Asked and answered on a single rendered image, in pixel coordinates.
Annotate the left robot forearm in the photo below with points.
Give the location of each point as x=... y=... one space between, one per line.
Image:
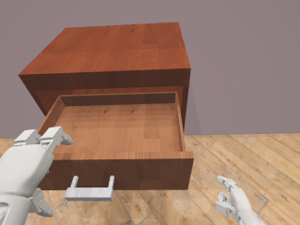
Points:
x=13 y=209

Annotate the cabinet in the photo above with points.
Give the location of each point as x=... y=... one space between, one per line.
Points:
x=111 y=59

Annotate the drawer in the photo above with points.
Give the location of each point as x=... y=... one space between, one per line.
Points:
x=136 y=137

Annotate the robot right hand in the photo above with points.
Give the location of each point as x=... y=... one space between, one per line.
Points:
x=230 y=205

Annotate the handle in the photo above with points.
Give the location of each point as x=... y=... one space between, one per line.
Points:
x=89 y=194

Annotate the robot left hand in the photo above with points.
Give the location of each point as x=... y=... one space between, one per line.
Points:
x=23 y=166

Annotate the right robot forearm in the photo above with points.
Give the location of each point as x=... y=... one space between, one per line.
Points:
x=248 y=217

